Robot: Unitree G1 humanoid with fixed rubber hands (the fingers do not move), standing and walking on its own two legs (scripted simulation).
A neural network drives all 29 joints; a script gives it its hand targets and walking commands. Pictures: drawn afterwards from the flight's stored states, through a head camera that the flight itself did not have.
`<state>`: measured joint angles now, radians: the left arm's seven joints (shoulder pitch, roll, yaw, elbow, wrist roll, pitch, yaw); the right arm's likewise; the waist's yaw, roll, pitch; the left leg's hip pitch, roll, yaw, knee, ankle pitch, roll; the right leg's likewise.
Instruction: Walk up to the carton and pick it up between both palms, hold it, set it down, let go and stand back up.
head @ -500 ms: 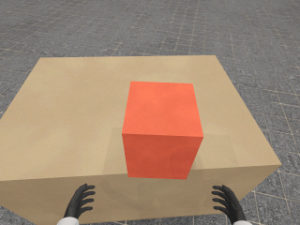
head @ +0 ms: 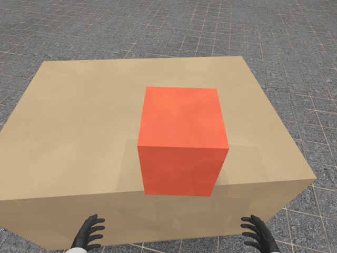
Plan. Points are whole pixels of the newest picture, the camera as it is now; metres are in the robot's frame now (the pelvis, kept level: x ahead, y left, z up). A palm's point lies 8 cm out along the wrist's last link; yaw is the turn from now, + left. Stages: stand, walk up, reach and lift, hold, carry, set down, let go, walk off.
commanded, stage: let go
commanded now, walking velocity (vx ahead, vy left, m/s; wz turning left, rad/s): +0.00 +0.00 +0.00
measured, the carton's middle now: (179, 143) +0.41 -0.01 -0.01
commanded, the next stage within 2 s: stand in 0.36 s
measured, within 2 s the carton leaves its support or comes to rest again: neither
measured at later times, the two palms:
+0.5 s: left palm out of the picture +0.12 +0.24 -0.09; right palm out of the picture +0.11 -0.25 -0.11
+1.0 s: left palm out of the picture -0.05 +0.24 -0.14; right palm out of the picture +0.07 -0.23 -0.13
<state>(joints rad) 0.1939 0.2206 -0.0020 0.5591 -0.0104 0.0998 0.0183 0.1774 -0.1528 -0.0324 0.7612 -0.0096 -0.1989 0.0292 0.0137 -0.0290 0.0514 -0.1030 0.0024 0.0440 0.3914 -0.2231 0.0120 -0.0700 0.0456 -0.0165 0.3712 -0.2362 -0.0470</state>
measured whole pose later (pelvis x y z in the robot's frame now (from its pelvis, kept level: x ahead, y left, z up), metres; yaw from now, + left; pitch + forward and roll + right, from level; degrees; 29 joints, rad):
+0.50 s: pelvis -0.01 -0.01 -0.01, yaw +3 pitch -2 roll -1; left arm 0.19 0.22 0.02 0.62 0.04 0.04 0.00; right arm 0.25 -0.20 -0.05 0.75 -0.02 -0.02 0.02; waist 0.01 -0.01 0.01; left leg -0.22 0.01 -0.02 0.52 -0.26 0.00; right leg -0.16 0.05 -0.09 0.47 -0.28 -0.06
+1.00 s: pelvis -0.02 -0.01 -0.01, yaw +10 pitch -1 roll -1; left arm 0.37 0.21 0.06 0.91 0.03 0.02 0.03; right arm 0.38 -0.16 -0.04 0.83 -0.03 0.01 -0.02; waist 0.03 0.00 -0.05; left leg -0.29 -0.04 -0.12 0.54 -0.23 0.01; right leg -0.17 0.01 -0.20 0.46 -0.29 -0.05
